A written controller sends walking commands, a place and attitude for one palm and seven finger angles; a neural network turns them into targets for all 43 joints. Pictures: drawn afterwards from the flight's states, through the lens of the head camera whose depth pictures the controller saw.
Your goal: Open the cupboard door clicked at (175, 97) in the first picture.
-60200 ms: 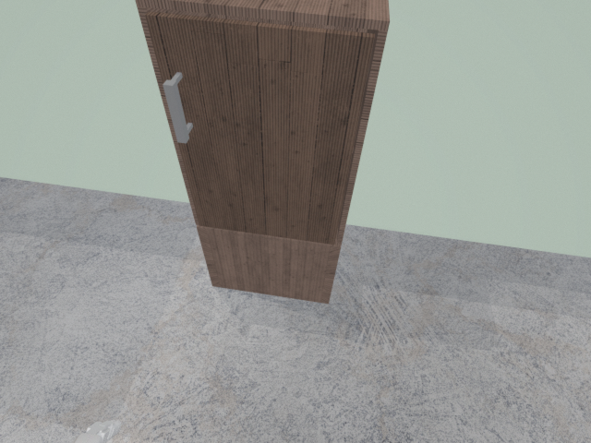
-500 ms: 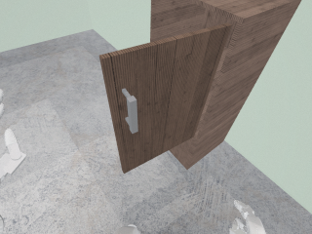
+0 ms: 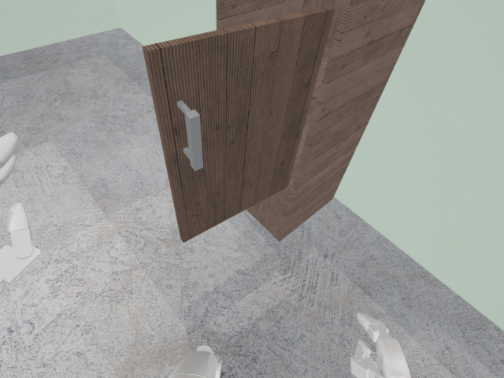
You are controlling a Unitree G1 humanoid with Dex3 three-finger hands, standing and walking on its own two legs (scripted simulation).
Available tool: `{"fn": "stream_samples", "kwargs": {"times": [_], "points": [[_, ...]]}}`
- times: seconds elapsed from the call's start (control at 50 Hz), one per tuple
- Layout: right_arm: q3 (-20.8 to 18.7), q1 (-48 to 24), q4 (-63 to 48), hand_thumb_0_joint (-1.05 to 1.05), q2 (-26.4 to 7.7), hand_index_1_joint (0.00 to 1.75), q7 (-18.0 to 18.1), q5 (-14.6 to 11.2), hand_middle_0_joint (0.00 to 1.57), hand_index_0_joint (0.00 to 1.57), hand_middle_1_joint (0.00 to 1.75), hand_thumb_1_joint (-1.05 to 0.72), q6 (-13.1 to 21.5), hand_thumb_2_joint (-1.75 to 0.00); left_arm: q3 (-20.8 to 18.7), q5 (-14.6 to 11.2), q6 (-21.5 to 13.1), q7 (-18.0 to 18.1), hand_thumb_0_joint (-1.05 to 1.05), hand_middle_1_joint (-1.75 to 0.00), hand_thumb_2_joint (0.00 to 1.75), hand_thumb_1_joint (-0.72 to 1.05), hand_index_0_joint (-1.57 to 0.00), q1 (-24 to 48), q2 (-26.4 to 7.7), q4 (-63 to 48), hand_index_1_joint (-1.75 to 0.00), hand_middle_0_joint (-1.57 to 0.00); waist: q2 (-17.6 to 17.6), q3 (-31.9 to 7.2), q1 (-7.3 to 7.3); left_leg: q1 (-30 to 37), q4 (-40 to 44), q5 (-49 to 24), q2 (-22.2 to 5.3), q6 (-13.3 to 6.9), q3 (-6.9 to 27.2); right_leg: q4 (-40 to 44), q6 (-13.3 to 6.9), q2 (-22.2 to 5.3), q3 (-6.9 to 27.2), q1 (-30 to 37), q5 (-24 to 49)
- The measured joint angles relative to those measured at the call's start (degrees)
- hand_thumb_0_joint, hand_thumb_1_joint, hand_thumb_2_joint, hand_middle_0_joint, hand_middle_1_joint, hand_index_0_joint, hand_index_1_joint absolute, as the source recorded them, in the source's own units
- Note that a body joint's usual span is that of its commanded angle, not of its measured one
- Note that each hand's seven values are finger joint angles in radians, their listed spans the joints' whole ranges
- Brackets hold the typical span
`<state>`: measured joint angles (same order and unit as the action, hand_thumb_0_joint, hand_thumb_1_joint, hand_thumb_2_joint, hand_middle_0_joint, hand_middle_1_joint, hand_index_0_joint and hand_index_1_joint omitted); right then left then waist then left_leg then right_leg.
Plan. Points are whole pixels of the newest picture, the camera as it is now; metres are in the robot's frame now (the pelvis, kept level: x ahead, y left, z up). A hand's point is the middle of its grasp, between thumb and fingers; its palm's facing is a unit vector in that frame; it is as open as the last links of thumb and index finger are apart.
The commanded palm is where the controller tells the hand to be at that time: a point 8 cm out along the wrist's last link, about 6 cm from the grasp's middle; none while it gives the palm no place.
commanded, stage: stop stepping back and stand still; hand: left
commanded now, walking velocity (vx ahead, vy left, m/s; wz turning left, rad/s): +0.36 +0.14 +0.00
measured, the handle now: (189, 136) +0.52 +0.18 +0.06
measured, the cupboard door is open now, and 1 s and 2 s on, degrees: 84 84 84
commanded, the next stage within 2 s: let the arm hang, fingers relaxed in 1.44 s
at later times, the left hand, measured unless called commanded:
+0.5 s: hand out of the picture +0.11 +0.27 +0.19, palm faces +0.50 -0.74 -0.45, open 7.4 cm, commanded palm +0.06 +0.30 +0.19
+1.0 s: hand out of the picture +0.13 +0.26 +0.18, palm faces +0.45 -0.72 -0.53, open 7.4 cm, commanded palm +0.06 +0.29 +0.19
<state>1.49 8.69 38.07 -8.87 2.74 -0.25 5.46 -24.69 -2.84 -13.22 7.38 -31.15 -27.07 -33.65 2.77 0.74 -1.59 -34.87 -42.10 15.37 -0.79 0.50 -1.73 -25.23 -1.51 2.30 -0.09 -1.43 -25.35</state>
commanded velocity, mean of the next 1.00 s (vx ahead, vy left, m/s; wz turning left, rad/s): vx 0.12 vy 0.00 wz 0.00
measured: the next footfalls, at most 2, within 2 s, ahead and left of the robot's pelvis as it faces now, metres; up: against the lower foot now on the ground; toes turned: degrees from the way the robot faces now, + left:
left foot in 0.08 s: +0.12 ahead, +0.09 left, +0.00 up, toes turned +1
right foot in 0.28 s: +0.00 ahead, -0.06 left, +0.00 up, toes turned -3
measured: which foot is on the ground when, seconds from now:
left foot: up 0.00-0.06, down 0.08-0.30, up 0.32-0.56, down 0.58-0.82, up 0.84-1.00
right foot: down 0.00-0.08, up 0.10-0.26, down 0.28-1.00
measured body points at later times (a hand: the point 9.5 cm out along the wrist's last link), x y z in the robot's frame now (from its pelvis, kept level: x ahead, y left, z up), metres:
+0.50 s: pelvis -0.07 +0.00 +0.02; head -0.09 +0.00 +0.47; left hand +0.07 +0.31 +0.22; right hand +0.06 -0.25 -0.08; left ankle -0.07 +0.13 -0.68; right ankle -0.04 -0.09 -0.72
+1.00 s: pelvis -0.07 -0.01 +0.01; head -0.05 -0.03 +0.46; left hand +0.10 +0.29 +0.21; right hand +0.09 -0.24 -0.09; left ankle -0.08 +0.12 -0.69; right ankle -0.04 -0.06 -0.73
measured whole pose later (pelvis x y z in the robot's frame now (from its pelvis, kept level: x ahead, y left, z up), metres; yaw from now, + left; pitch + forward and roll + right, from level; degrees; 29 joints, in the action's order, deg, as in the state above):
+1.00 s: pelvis -0.07 -0.01 +0.01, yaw +2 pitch -1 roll +2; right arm -0.1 11.8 38.3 -11.4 3.8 -0.2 5.2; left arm -24.8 -0.8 -13.2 9.3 -31.8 -22.9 -25.2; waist 0.1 2.7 0.5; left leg -19.6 -46.7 21.7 -1.0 0.2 -2.6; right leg -27.2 -6.1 1.7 -6.5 -13.5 -13.3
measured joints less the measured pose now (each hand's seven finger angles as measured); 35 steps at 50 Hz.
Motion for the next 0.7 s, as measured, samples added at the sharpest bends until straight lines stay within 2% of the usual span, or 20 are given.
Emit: {"fn": "stream_samples", "kwargs": {"times": [0.04, 0.06, 0.08, 0.1, 0.12, 0.16, 0.22, 0.28, 0.32, 0.34, 0.38, 0.42, 0.48, 0.54, 0.58, 0.64, 0.7], "points": [[0.49, 2.52, -0.73, 0.02, -0.47, 0.3, 0.42, -0.67, 0.2, 0.21, 0.3, -0.9, -0.85, -0.89, -1.68, 0.0, 0.67, -0.06, 0.01, -0.3, 0.9, 0.88, -0.21, -2.71, -0.72, -0.56, -0.31, -0.22, 1.45, -1.49, 0.64, 4.56, 1.39, -2.47, 1.31, -0.97, -1.35, -1.87, 0.35, -1.14, 0.4, 0.09, -0.58], [0.52, 3.54, -1.11, 0.02, -1.27, 0.3, 0.74, -0.86, 0.2, 0.21, 0.3, -0.9, -0.83, -0.89, -2.27, -0.18, 1.0, 0.09, 0.01, -0.3, 0.9, 0.88, -0.21, -3.62, -0.5, -0.52, -0.31, -0.22, 1.03, -2.13, 1.0, 7.92, 4.35, -7.27, 1.58, -1.69, -1.53, -4.05, 0.68, -1.19, -0.16, -0.39, -0.78], [0.26, 4.23, -1.39, 0.02, -2.31, 0.3, 1.06, -0.91, 0.2, 0.21, 0.3, -0.9, -0.53, -0.9, -2.62, -0.38, 1.29, 0.3, 0.01, -0.3, 0.9, 0.88, -0.21, -3.94, -0.1, -0.16, -0.31, -0.22, -0.2, -2.72, 1.43, 10.83, 7.34, -9.14, 1.3, -2.71, -1.16, -7.64, 1.31, -0.85, -1.25, -1.73, -0.82], [-0.35, 4.27, -1.18, 0.02, -2.79, 0.3, 1.3, -0.91, 0.2, 0.21, 0.3, -0.9, -0.19, -0.9, -2.79, -0.58, 1.62, 0.53, 0.01, -0.3, 0.9, 0.88, -0.21, -3.06, 0.0, 0.87, -0.31, -0.22, -0.46, -2.76, 2.03, 11.87, 8.31, -6.61, 1.61, -3.56, -1.18, -12.74, 2.0, -1.22, -1.57, -3.98, -0.55], [-0.97, 4.04, -0.81, 0.02, -2.93, 0.3, 1.35, -1.03, 0.2, 0.21, 0.3, -0.9, 0.25, -0.9, -2.64, -0.77, 1.89, 0.68, 0.01, -0.3, 0.9, 0.88, -0.21, -1.22, 0.02, 2.5, -0.31, -0.22, -0.15, -2.21, 2.37, 12.48, 8.6, -5.53, 2.19, -4.1, -1.47, -18.17, 2.59, -1.44, -0.51, -6.37, -2.42], [-1.59, 3.82, -0.28, 0.02, -3.24, 0.3, 1.34, -0.77, 0.2, 0.2, 0.3, -0.9, 1.3, -0.9, -1.73, -0.56, 2.38, 1.0, 0.01, -0.3, 0.9, 0.89, -0.21, 2.72, 0.56, 6.37, -0.31, -0.22, -0.23, -1.25, 3.06, 13.59, 10.33, -6.6, 2.74, -4.43, -1.31, -24.24, 2.64, -0.89, 1.03, -10.56, -5.54], [-1.54, 4.02, -0.52, 0.02, -3.11, 0.3, 1.41, -0.23, 0.2, 0.2, 0.3, -0.9, 1.94, -0.9, -1.14, 0.03, 3.8, 1.49, 0.01, -0.3, 0.9, 0.89, -0.21, 4.7, 1.32, 9.34, -0.3, -0.21, -0.65, -0.15, 4.3, 15.23, 14.55, -10.17, 2.77, -4.0, -0.47, -20.71, 1.7, -1.01, -0.29, -13.09, -4.88], [-1.59, 5.18, -2.27, 0.02, -2.45, 0.3, 1.3, -0.09, 0.2, 0.2, 0.3, -0.9, 1.47, -0.9, -0.94, 0.65, 4.02, 1.31, 0.01, -0.3, 0.9, 0.89, -0.21, 1.82, 1.37, 8.28, -0.3, -0.21, -0.74, 0.08, 5.02, 14.09, 14.79, -7.81, 2.77, -2.91, -0.19, -11.35, 0.46, -1.09, -2.9, -11.78, -3.26], [-2.04, 5.61, -2.67, 0.02, -2.5, 0.3, 1.04, -0.02, 0.2, 0.2, 0.3, -0.9, 0.65, -0.9, -0.05, 1.24, 3.7, 0.71, 0.01, -0.3, 0.9, 0.89, -0.21, -0.78, 1.87, 6.15, -0.3, -0.21, -1.68, 0.6, 5.03, 10.39, 7.67, 0.43, 2.63, -1.76, 0.76, -8.82, -1.19, -0.83, -4.15, -12.1, 3.37], [-2.16, 5.77, -2.02, 0.02, -2.49, 0.3, 0.93, 0.24, 0.2, 0.2, 0.3, -0.9, 0.1, -0.9, 0.39, 1.34, 3.48, 0.44, 0.01, -0.3, 0.9, 0.89, -0.21, -2.18, 2.04, 4.69, -0.3, -0.21, -1.31, 0.45, 4.22, 7.7, -0.05, 3.42, 3.08, -0.95, 1.1, -8.3, -1.84, -1.12, -4.09, -12.63, 6.36], [-2.22, 6.2, 0.08, 0.02, -2.57, 0.3, 0.83, 0.66, 0.2, 0.2, 0.3, -0.9, -0.65, -0.9, 0.92, 1.73, 2.54, -0.02, 0.01, -0.3, 0.9, 0.89, -0.21, -3.91, 2.86, 2.5, -0.3, -0.21, -0.18, -0.46, 1.97, 3.66, -14.57, 3.76, 3.43, 0.05, 1.14, -6.83, -2.44, -1.75, -3.18, -13.42, 10.01], [-2.11, 7.03, 1.38, 0.02, -2.57, 0.3, 1.15, 0.86, 0.2, 0.2, 0.3, -0.9, -1.06, -0.9, 0.67, 2.18, 1.15, 0.0, 0.01, -0.3, 0.9, 0.89, -0.21, -4.22, 3.5, 2.69, -0.31, -0.22, 0.45, -2.01, 0.67, 3.44, -19.27, 2.39, 2.03, 0.2, 0.52, -4.67, -2.36, -2.25, -2.81, -13.73, 11.12], [-2.26, 8.28, 1.82, 0.02, -2.75, 0.3, 2.32, 0.85, 0.2, 0.2, 0.3, -0.9, -0.29, -0.9, 0.17, 2.66, 0.08, 0.81, 0.01, -0.3, 0.9, 0.88, -0.21, -1.15, 3.75, 6.09, -0.31, -0.22, 0.38, -3.88, 0.39, 8.73, -11.19, 3.68, -0.37, -0.83, -0.34, -2.46, -1.95, -3.19, -3.62, -14.21, 11.65], [-2.46, 8.28, 1.73, 0.02, -3.74, 0.3, 3.4, 0.78, 0.2, 0.2, 0.3, -0.9, 1.25, -0.9, 0.4, 2.71, 0.37, 2.18, 0.01, -0.3, 0.9, 0.88, -0.21, 3.13, 4.57, 9.16, -0.31, -0.22, -0.52, -4.1, 0.86, 17.51, 3.41, 5.89, -1.43, -2.05, -1.31, -2.91, -1.36, -3.99, -4.65, -15.11, 13.08], [-2.74, 7.69, 0.57, 0.02, -4.93, 0.3, 3.71, 0.77, 0.2, 0.2, 0.3, -0.9, 2.19, -0.9, 0.67, 2.34, 0.74, 2.74, 0.01, -0.3, 0.9, 0.89, -0.21, 4.56, 5.48, 9.21, -0.31, -0.21, -2.45, -3.48, 1.65, 22.83, 12.87, 5.28, -1.93, -2.83, -0.31, -6.1, -0.41, -3.61, -5.44, -16.81, 12.15], [-2.68, 5.67, 0.27, 0.02, -2.97, 0.3, 3.11, 0.62, 0.2, 0.2, 0.3, -0.9, 2.52, -0.9, 0.22, 2.29, 0.89, 2.78, 0.01, -0.3, 0.9, 0.89, -0.21, 4.98, 5.04, 9.67, -0.3, -0.21, -0.66, -1.11, 2.3, 23.37, 12.28, 1.71, -0.61, -0.07, -0.9, -15.47, 0.97, -3.52, -2.94, -19.52, 4.04], [-1.72, 5.63, -0.27, 0.02, -0.64, 0.3, 1.93, 0.66, 0.2, 0.2, 0.3, -0.9, 3.02, -0.9, 0.0, 2.46, 1.67, 2.14, 0.01, -0.3, 0.9, 0.89, -0.21, 2.74, 4.11, 9.2, -0.3, -0.21, -0.56, -0.8, 3.24, 24.24, 13.33, 1.15, -1.05, 0.84, -0.43, -19.27, 1.74, -2.32, -4.0, -20.3, 2.45]]}}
